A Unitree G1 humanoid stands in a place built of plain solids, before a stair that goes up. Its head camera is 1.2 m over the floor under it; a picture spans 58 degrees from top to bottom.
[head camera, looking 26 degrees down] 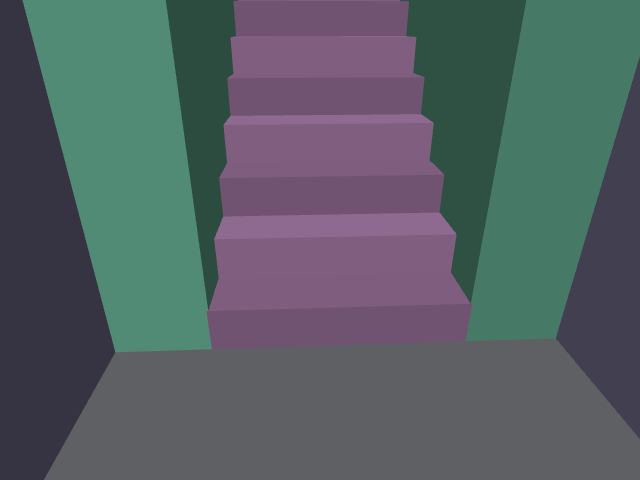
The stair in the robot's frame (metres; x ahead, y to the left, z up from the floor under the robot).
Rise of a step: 0.19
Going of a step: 0.26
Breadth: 1.08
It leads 3 degrees to the left of straight ahead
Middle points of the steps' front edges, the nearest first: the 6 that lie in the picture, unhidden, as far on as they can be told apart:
1.45 -0.09 0.19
1.70 -0.07 0.39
1.96 -0.06 0.58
2.21 -0.05 0.77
2.47 -0.04 0.97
2.72 -0.02 1.16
